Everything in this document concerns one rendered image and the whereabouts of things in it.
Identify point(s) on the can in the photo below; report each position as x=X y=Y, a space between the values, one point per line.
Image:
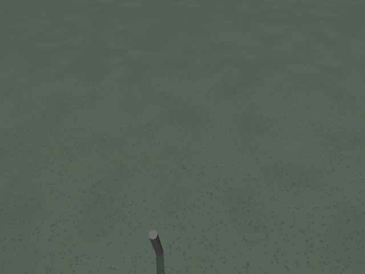
x=154 y=238

